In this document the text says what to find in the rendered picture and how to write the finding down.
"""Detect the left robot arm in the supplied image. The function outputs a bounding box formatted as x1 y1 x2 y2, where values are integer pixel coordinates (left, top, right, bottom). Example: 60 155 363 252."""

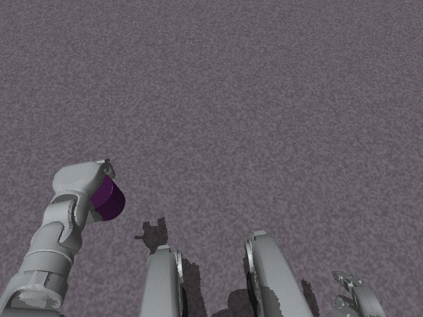
0 190 91 317

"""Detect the left robot hand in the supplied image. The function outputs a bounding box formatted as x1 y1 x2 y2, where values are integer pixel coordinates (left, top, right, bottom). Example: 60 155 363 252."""
52 158 116 223

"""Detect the right robot hand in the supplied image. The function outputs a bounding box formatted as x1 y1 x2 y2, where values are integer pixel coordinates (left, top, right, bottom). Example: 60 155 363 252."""
332 270 386 317

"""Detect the right robot foot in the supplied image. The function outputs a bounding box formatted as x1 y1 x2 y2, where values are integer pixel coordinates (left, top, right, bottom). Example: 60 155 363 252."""
247 272 260 317

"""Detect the mug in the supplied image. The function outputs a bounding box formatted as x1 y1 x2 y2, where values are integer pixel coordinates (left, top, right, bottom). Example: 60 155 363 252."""
90 174 126 221

